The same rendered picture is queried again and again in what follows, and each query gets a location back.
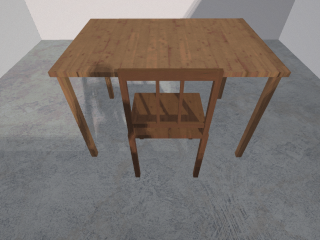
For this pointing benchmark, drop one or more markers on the chair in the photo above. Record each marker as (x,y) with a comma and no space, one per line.
(168,115)

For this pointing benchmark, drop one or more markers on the table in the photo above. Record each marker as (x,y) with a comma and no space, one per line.
(105,45)

